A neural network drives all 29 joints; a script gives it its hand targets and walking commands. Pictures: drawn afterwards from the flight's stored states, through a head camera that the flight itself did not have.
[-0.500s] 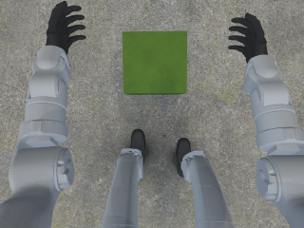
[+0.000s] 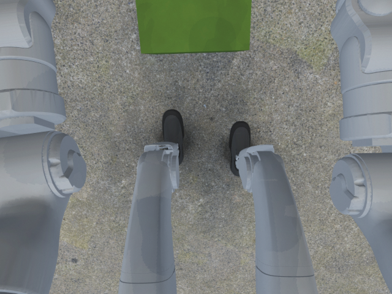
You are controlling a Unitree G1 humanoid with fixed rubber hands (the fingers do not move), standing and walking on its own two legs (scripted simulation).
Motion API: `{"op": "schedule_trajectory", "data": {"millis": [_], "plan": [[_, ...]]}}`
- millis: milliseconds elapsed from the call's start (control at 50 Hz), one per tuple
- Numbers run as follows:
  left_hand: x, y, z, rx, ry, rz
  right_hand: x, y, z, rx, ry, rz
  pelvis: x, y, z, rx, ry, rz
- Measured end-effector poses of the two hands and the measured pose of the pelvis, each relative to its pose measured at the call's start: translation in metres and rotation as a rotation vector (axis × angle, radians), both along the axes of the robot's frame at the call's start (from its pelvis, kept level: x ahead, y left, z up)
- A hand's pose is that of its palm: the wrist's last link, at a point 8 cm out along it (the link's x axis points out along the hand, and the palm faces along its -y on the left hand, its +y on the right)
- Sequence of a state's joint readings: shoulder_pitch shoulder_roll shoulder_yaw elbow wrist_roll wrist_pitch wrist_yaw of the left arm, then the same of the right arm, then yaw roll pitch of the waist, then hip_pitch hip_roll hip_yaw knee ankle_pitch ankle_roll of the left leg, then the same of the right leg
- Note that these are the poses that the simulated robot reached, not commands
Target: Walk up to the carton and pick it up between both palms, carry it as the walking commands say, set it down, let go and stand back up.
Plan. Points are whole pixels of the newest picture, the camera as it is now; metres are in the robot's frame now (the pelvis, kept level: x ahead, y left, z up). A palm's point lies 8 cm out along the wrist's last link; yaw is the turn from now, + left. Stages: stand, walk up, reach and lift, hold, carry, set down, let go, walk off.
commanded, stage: reach and lift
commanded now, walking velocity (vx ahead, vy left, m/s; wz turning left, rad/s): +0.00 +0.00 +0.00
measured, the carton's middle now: (193, 1) +0.57 +0.03 -0.54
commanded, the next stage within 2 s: none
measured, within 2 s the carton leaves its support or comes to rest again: neither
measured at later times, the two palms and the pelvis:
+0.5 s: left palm out of the picture +0.56 +0.24 -0.35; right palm out of the picture +0.56 -0.17 -0.33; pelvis -0.03 +0.01 -0.17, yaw -2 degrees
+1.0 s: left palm (113, 10) +0.54 +0.22 -0.47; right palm (285, 13) +0.53 -0.19 -0.46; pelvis -0.02 +0.00 -0.27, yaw -3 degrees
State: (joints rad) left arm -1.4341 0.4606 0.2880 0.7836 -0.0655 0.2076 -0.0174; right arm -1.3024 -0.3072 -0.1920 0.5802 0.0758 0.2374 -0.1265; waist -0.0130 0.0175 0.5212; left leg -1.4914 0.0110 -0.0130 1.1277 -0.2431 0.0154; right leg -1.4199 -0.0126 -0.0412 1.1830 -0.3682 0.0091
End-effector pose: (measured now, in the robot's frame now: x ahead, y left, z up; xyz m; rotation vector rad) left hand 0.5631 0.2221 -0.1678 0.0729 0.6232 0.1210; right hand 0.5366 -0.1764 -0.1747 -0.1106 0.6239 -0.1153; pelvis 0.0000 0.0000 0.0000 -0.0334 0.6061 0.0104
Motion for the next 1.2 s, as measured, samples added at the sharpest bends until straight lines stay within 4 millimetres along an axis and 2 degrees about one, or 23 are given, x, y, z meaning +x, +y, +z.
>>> {"op": "schedule_trajectory", "data": {"millis": [120,220,300,400,480,580,640,740,840,1020,1080,1200], "plan": [[-0.018,-0.009,-0.049,-0.026,0.069,0.001,-0.002,0.002,-0.031,0.008,0.009,-0.003,-0.024,-0.002,-0.044,0.0,-0.011,-0.008],[-0.023,-0.004,-0.095,-0.038,0.054,0.02,0.006,0.006,-0.065,-0.014,0.003,-0.007,-0.037,-0.003,-0.088,0.0,0.004,-0.013],[-0.019,0.008,-0.129,-0.049,0.058,0.069,0.011,0.008,-0.097,-0.007,0.023,-0.036,-0.039,-0.001,-0.118,-0.006,0.027,-0.016],[-0.014,0.02,-0.161,-0.056,0.074,0.102,0.013,0.01,-0.132,0.009,0.059,-0.064,-0.034,0.004,-0.145,-0.017,0.039,-0.018],[-0.006,0.018,-0.179,-0.043,0.078,0.075,0.019,0.011,-0.148,0.003,0.062,-0.068,-0.027,0.008,-0.163,-0.025,0.036,-0.019],[0.004,0.016,-0.192,-0.035,0.051,0.062,0.024,0.009,-0.168,0.002,0.047,-0.073,-0.021,0.008,-0.184,-0.027,0.026,-0.02],[0.006,0.015,-0.202,-0.022,0.032,0.059,0.016,0.005,-0.193,0.011,0.085,-0.072,-0.02,0.007,-0.197,-0.024,0.024,-0.022],[-0.002,0.011,-0.235,-0.006,0.06,0.059,0.0,-0.004,-0.235,0.022,0.126,-0.077,-0.022,0.002,-0.218,-0.013,0.034,-0.025],[-0.007,0.005,-0.264,-0.022,0.079,0.069,-0.004,-0.009,-0.261,0.028,0.123,-0.075,-0.024,-0.001,-0.24,-0.005,0.038,-0.033],[-0.019,-0.004,-0.309,-0.031,0.168,0.071,-0.012,-0.011,-0.294,0.028,0.151,-0.061,-0.023,-0.001,-0.269,-0.003,0.027,-0.057],[-0.015,-0.008,-0.313,-0.033,0.155,0.066,-0.014,-0.014,-0.301,0.036,0.163,-0.072,-0.022,0.0,-0.273,-0.003,0.028,-0.064],[-0.01,-0.006,-0.31,-0.03,0.125,0.07,-0.008,-0.012,-0.3,0.05,0.141,-0.072,-0.019,-0.002,-0.276,0.0,0.025,-0.065]]}}
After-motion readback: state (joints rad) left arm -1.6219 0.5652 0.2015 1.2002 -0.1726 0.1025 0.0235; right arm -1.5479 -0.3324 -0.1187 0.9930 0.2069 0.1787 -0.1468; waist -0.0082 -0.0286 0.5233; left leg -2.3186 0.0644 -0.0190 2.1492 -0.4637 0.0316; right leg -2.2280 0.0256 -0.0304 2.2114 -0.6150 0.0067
